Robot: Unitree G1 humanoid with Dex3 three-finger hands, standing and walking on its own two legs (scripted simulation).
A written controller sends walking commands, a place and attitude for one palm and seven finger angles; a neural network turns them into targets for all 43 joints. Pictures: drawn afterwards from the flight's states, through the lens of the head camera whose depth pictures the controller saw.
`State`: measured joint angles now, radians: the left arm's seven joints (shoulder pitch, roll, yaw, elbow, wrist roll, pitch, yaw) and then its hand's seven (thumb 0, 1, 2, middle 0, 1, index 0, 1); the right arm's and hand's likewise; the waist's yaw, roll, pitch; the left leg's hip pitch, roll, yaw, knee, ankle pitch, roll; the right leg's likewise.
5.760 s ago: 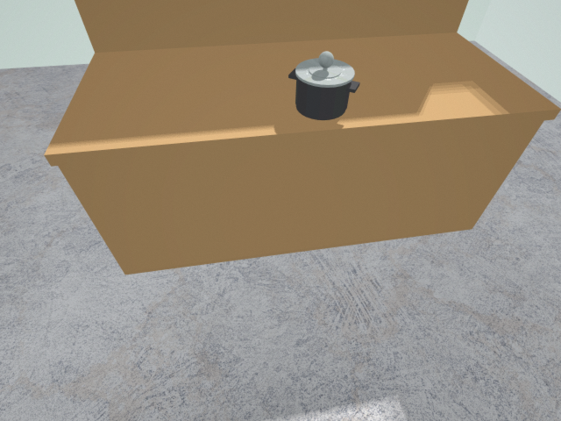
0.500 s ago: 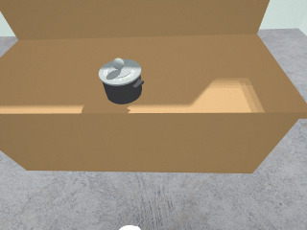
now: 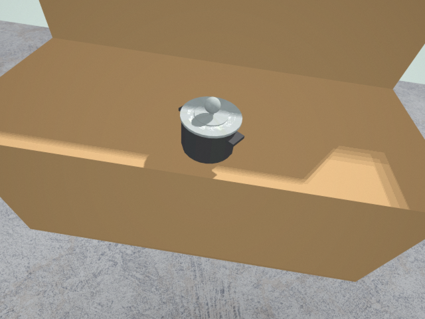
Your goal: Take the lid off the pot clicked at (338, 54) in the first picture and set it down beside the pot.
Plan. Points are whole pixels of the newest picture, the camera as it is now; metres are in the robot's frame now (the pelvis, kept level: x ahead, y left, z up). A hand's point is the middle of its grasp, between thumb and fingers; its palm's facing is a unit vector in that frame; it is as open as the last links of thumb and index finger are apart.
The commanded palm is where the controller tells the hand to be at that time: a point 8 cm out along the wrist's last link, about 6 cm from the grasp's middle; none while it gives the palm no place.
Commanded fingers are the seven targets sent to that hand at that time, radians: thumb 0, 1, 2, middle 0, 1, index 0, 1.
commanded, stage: take the last steps up to it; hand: left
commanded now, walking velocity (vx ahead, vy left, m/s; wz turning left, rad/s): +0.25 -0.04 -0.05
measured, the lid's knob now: (212, 105) +0.64 +0.06 +0.04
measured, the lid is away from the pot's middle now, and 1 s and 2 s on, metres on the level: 0.00 0.00 0.00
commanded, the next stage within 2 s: come to a stop and stand still in 0.28 s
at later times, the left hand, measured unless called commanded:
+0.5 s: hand (151, 265) +0.27 +0.16 -0.18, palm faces -0.02 -0.98 -0.18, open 7.3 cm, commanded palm none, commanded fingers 0.00 0.90 0.90 -0.20 -0.30 -0.20 -0.30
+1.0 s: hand (110, 293) +0.20 +0.24 -0.18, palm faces +0.04 -0.98 -0.19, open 7.3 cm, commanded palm none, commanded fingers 0.00 0.90 0.90 -0.20 -0.30 -0.20 -0.30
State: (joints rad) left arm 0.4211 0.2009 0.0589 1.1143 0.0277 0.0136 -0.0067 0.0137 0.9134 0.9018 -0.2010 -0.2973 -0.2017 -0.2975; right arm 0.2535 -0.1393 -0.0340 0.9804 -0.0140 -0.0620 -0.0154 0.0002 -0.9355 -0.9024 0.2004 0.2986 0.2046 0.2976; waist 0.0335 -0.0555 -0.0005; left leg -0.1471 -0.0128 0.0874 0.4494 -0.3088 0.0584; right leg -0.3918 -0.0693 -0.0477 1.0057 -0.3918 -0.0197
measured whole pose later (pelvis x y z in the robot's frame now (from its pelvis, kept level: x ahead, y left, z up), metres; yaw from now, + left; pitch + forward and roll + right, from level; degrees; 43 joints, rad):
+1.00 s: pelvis +0.17 +0.05 +0.00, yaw -2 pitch -1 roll -1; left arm 0.27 0.20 0.05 1.04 0.02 0.06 0.03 0.01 0.91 0.90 -0.20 -0.30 -0.20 -0.30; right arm 0.23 -0.13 -0.02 1.05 -0.02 0.01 -0.05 0.01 -0.95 -0.90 0.20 0.30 0.20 0.30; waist 0.02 -0.05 0.01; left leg -0.20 -0.01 0.03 0.47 -0.25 0.03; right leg -0.36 0.02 0.03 0.84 -0.42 0.02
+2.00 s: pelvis +0.17 +0.00 +0.00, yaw -2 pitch -1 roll +0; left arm 0.35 0.12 0.00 1.15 0.00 -0.01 0.05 0.01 0.91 0.90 -0.20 -0.30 -0.20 -0.30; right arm 0.27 -0.14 -0.01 1.17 0.00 0.00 -0.04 0.02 -0.93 -0.90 0.20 0.30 0.20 0.30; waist 0.01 -0.01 0.00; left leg -0.19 0.06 0.00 0.46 -0.25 -0.05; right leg -0.03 0.03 -0.04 0.40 -0.35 -0.04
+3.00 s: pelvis +0.15 +0.04 -0.01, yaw -2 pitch +0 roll -1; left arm 0.34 0.13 -0.01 1.08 0.02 -0.02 0.04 0.01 0.91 0.90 -0.20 -0.30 -0.20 -0.30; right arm 0.29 -0.16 -0.01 1.05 -0.01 0.00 -0.01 0.02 -0.92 -0.90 0.20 0.30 0.20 0.30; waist -0.01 0.01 0.03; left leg -0.32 0.02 0.02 0.60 -0.28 0.02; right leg -0.15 -0.02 -0.03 0.52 -0.37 0.02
